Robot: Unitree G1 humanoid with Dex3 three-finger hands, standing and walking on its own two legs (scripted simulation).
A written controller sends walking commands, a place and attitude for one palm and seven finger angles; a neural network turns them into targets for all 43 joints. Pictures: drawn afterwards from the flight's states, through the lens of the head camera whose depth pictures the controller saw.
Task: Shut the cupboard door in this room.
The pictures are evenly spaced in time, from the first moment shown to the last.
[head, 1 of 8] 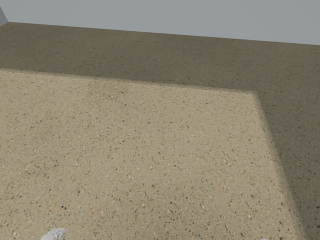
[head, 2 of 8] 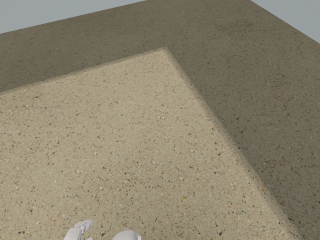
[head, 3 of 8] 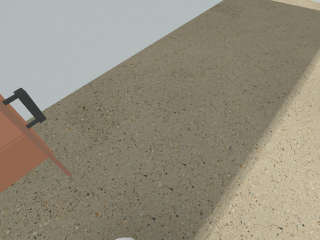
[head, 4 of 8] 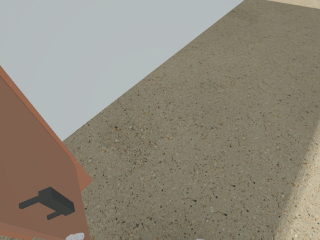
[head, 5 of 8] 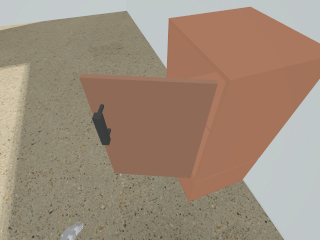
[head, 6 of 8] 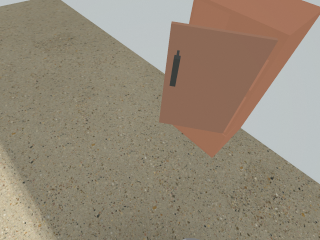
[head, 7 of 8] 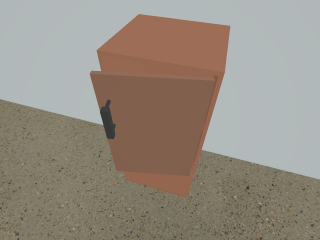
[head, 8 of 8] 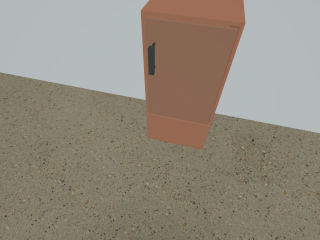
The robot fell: no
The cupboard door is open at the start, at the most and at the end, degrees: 94 96 0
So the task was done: yes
